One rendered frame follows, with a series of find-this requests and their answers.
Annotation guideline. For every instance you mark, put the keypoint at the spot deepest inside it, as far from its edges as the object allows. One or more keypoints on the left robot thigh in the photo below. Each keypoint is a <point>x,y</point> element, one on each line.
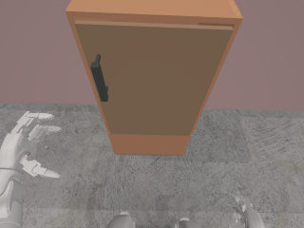
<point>122,221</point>

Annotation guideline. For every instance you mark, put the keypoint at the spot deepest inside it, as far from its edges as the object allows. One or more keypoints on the handle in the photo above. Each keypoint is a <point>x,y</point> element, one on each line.
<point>99,78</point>

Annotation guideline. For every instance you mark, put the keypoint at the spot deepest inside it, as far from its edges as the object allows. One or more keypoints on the cupboard door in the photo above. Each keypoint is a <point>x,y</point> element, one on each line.
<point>158,75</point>

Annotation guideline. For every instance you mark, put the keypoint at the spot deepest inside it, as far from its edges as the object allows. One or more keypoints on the left robot hand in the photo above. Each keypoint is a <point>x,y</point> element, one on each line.
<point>15,145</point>

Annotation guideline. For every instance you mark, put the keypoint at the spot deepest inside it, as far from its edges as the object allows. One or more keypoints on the robot left forearm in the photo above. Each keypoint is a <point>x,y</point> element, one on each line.
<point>11,208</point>

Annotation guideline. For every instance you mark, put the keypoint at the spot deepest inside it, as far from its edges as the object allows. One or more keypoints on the right robot hand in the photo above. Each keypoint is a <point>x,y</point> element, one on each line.
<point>249,219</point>

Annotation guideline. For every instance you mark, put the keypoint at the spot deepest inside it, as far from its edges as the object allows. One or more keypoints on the robot left shin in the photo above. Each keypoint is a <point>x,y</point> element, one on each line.
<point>124,213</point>

